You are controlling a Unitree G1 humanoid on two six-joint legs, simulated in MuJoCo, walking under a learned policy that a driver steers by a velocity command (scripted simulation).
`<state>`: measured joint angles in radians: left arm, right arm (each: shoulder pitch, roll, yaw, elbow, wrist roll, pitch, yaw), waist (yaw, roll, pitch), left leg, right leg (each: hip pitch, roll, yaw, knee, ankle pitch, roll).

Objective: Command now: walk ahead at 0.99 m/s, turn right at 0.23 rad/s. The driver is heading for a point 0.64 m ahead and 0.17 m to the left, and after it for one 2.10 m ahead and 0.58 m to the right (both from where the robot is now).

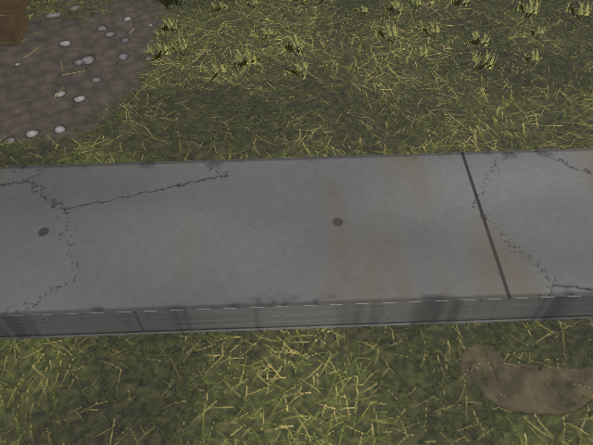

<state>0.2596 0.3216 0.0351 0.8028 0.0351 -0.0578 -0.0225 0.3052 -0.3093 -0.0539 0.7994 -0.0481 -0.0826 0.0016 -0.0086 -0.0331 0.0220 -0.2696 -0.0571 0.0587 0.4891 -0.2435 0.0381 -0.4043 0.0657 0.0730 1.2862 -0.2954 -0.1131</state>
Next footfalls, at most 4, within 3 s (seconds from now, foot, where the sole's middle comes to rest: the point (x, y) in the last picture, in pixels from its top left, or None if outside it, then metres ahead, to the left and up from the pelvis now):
0.26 right None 0.48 -0.12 -0.77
0.58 left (256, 371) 0.66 0.13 -0.77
0.96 right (292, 211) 1.06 0.04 -0.66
1.48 left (253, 166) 1.24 0.15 -0.66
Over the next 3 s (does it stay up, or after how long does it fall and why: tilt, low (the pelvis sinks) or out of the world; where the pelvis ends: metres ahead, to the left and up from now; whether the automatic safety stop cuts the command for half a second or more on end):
stays up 1.75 -0.54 0.11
